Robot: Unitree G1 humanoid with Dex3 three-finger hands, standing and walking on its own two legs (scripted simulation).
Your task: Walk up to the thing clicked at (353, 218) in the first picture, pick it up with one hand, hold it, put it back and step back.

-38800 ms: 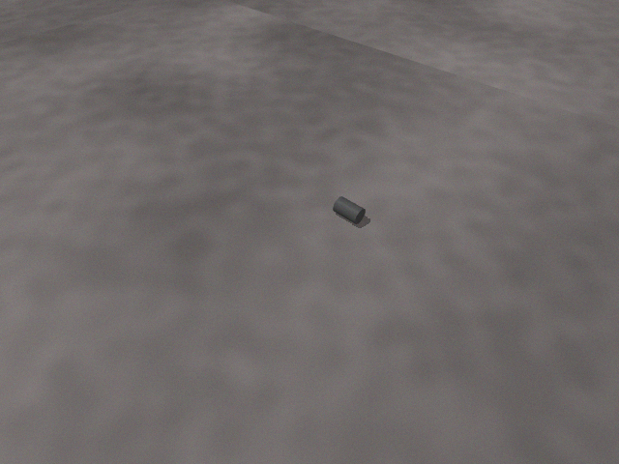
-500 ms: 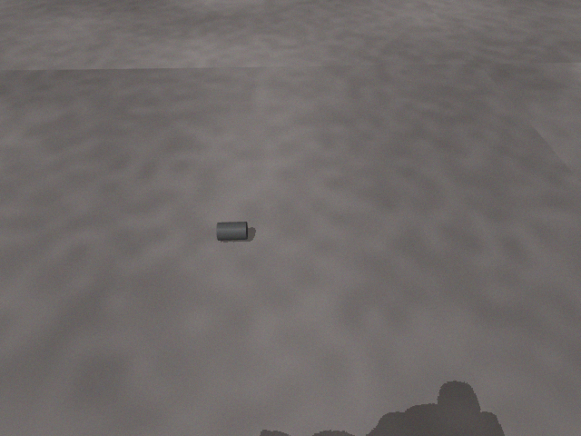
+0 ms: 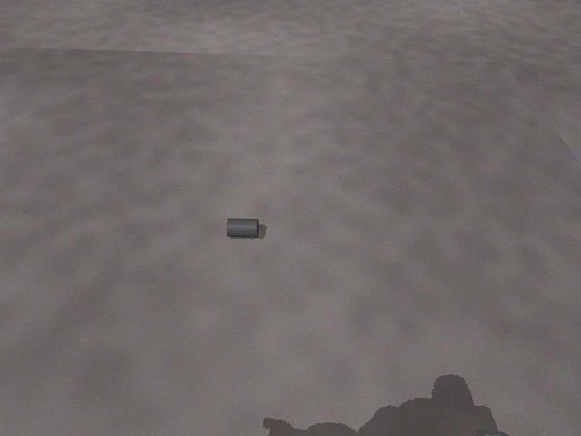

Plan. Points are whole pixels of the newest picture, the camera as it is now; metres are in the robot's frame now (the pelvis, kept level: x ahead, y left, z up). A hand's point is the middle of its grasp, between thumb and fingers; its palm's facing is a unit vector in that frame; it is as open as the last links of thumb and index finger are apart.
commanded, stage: step back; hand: left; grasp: from above
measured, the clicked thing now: (242, 228) +1.02 +0.24 -0.73
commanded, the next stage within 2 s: stand in 0.12 s
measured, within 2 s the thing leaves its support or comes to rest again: neither
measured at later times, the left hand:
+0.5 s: hand out of the picture +0.08 +0.25 -0.15, palm faces -0.03 -0.94 -0.34, open 7.4 cm
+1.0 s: hand out of the picture +0.07 +0.25 -0.14, palm faces -0.04 -0.94 -0.34, open 7.4 cm
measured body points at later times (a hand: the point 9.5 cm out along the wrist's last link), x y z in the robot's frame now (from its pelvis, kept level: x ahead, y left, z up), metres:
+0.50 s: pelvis +0.00 +0.00 +0.01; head +0.02 +0.00 +0.46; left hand +0.08 +0.30 -0.12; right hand +0.10 -0.30 -0.12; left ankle +0.03 +0.12 -0.73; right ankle -0.02 -0.13 -0.73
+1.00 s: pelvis +0.00 +0.00 +0.02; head +0.01 +0.00 +0.46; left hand +0.08 +0.30 -0.12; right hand +0.07 -0.30 -0.12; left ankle +0.03 +0.12 -0.73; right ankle -0.02 -0.13 -0.73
